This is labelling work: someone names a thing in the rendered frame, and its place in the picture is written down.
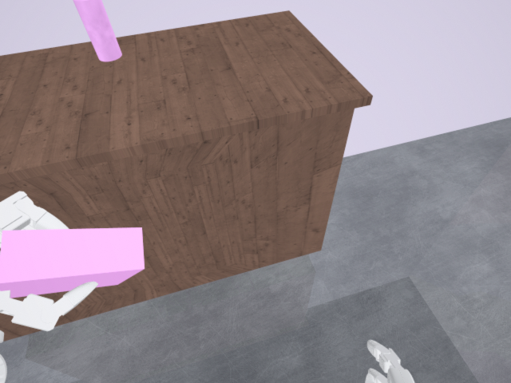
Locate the sponge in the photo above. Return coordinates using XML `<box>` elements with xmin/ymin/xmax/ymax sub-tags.
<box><xmin>0</xmin><ymin>227</ymin><xmax>145</xmax><ymax>298</ymax></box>

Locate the robot right hand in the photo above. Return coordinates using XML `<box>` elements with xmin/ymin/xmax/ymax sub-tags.
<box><xmin>365</xmin><ymin>340</ymin><xmax>414</xmax><ymax>383</ymax></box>

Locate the table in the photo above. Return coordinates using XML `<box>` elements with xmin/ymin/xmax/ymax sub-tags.
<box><xmin>0</xmin><ymin>10</ymin><xmax>373</xmax><ymax>341</ymax></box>

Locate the robot left hand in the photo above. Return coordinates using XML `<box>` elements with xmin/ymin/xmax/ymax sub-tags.
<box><xmin>0</xmin><ymin>191</ymin><xmax>98</xmax><ymax>331</ymax></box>

